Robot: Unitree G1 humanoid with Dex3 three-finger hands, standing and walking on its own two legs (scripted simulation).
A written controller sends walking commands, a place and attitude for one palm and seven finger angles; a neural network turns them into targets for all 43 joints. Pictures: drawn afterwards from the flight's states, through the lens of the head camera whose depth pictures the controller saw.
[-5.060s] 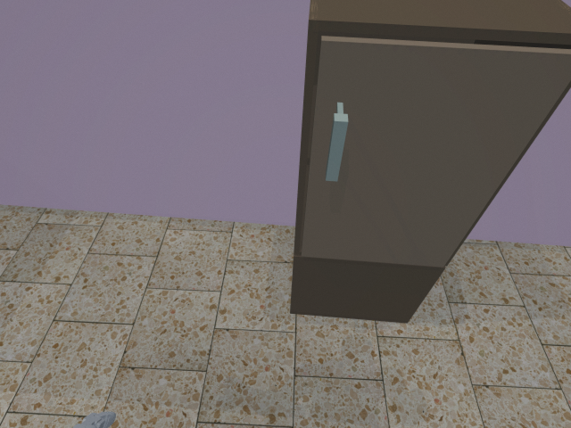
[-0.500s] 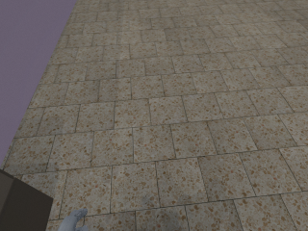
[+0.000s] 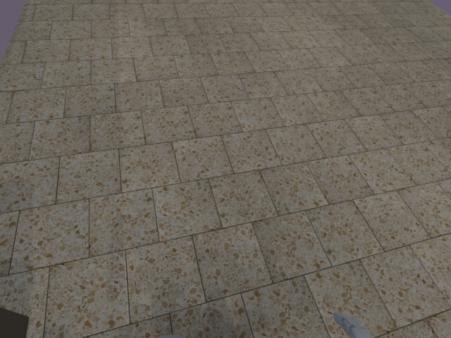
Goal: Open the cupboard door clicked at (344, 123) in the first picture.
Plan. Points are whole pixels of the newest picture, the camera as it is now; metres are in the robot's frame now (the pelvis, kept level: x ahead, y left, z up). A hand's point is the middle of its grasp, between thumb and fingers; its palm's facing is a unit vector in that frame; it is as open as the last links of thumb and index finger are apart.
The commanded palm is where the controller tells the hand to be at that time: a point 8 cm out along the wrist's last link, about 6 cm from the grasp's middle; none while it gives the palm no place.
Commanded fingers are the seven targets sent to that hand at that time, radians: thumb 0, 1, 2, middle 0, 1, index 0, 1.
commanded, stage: walk to a spot facing it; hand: left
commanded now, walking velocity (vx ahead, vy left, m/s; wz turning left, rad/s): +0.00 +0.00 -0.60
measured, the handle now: out of the picture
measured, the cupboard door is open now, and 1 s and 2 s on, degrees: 0 0 0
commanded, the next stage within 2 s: turn to face it in 1.56 s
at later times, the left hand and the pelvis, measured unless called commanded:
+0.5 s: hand (160, 288) +0.22 +0.15 -0.15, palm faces -0.36 -0.92 -0.14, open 7.4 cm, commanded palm none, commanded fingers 0.00 0.90 0.90 -0.20 -0.30 -0.20 -0.30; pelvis +0.05 +0.01 +0.02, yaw -19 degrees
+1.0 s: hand (214, 247) +0.32 +0.05 -0.16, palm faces -0.43 -0.87 -0.23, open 7.3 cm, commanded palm none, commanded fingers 0.00 0.90 0.90 -0.20 -0.30 -0.20 -0.30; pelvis +0.22 -0.12 +0.01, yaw -30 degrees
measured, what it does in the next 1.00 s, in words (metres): walks ahead, turning right: right foot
